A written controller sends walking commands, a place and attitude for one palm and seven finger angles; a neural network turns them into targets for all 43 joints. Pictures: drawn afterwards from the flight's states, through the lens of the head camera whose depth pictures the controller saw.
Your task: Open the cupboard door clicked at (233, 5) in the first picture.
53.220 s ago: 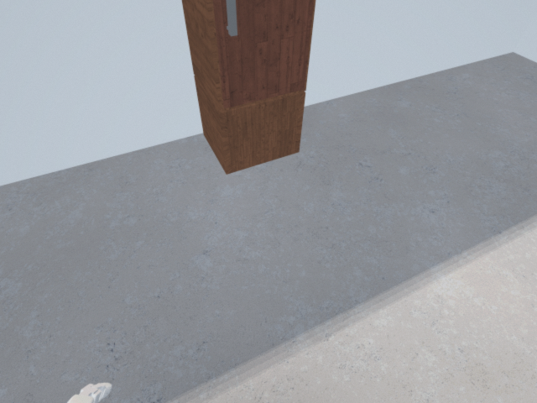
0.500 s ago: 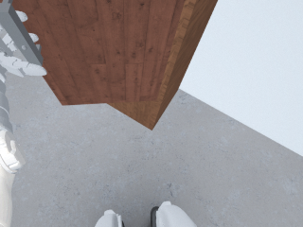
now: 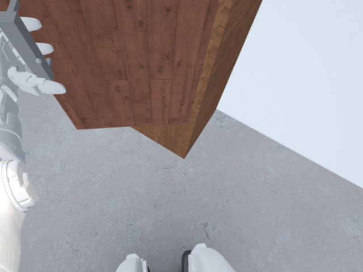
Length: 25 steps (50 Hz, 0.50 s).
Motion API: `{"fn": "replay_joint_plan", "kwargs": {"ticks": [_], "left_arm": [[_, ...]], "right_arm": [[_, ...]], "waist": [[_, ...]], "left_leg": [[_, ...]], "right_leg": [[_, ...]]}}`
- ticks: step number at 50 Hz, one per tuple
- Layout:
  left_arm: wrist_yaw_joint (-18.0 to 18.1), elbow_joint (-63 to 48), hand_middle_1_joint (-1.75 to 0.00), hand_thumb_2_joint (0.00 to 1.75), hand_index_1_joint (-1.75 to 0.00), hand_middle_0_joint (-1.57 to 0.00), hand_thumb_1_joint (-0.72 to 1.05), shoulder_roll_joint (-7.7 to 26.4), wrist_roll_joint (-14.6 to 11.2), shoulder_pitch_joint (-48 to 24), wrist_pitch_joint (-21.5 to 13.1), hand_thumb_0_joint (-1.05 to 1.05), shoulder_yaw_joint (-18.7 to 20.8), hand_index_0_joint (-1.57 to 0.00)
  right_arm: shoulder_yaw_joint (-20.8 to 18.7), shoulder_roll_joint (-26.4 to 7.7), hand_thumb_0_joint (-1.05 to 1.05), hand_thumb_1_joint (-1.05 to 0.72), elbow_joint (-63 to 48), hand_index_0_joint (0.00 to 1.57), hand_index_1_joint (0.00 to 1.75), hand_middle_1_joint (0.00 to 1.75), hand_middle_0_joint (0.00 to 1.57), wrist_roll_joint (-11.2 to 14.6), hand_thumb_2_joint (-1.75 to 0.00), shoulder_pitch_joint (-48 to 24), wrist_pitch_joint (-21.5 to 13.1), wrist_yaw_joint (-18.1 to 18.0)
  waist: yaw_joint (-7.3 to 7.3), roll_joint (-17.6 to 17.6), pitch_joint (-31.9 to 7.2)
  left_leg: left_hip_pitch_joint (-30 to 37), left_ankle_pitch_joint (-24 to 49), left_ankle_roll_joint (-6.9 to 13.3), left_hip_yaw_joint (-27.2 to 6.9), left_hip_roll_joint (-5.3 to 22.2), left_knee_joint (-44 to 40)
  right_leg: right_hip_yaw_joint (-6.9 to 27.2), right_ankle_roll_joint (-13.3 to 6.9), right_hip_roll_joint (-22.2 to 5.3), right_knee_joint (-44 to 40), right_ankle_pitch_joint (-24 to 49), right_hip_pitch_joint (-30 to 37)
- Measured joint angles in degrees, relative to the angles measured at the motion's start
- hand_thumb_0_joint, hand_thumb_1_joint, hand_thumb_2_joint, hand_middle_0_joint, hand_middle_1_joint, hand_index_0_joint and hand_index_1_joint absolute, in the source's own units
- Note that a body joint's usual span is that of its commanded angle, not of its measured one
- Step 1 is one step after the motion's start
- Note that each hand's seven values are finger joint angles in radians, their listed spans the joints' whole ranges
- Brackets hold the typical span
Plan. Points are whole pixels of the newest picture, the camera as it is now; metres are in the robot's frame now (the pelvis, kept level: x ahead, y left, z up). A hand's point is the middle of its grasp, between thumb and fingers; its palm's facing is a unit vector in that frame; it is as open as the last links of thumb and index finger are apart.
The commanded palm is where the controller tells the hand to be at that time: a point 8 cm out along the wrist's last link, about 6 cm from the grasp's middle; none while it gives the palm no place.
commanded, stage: slide the fingers in behind the handle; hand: left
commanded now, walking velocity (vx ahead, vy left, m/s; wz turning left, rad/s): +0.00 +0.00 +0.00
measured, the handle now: (32, 44) +0.58 +0.25 +0.10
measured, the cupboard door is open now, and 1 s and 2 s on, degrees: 38 38 74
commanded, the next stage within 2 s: close the thumb around the handle in 0.06 s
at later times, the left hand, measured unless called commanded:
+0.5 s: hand (38, 62) +0.52 +0.23 +0.11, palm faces +0.02 -1.00 -0.01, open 10.8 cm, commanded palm +0.50 +0.27 +0.10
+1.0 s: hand (40, 60) +0.53 +0.23 +0.11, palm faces +0.01 -1.00 -0.01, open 5.8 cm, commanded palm +0.51 +0.28 +0.10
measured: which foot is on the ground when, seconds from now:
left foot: down 0.00-1.00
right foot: down 0.00-1.00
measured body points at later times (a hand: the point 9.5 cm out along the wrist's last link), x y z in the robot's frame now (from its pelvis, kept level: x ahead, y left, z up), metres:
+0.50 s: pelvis +0.00 +0.00 +0.00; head +0.13 +0.02 +0.43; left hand +0.51 +0.28 +0.11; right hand -0.02 -0.26 -0.10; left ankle -0.02 +0.10 -0.69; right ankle +0.01 -0.11 -0.69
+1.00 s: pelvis +0.00 +0.01 +0.00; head +0.14 +0.03 +0.43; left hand +0.52 +0.28 +0.11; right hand -0.03 -0.26 -0.10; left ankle -0.02 +0.10 -0.69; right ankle +0.01 -0.11 -0.69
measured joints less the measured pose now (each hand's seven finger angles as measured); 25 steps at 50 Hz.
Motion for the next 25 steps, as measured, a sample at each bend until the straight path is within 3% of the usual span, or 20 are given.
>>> {"fn": "replay_joint_plan", "kwargs": {"ticks": [14, 25], "left_arm": [[0.4, -0.6, -1.2, 0.32, -1.21, -0.29, -0.45, -1.2, -0.4, 1.0, -0.2, -0.02, -0.4, -0.28], [0.2, 0.7, -1.25, 0.51, -1.26, -0.32, 0.0, -0.9, -0.2, 0.3, -0.3, -0.01, -0.4, -0.31]], "right_arm": [[-0.1, 0.2, 0.0, -0.9, 0.6, 0.2, 0.3, 0.3, 0.2, 0.0, -0.89, 0.0, 0.0, 0.1], [0.3, 0.4, 0.0, -0.9, 0.7, 0.2, 0.3, 0.3, 0.2, 0.0, -0.89, -0.3, -0.1, 0.0]], "waist": [[0.43, 0.3, -0.3], [0.23, 0.2, -0.2]], "left_leg": [[0.6, -0.1, 0.1, 0.0, -0.2, -0.2], [0.5, -0.3, 0.3, -0.1, -0.3, 0.1]], "right_leg": [[0.0, 0.2, -0.1, -0.2, -0.1, 0.6], [0.0, 0.3, -0.2, 0.1, -0.3, 0.6]]}}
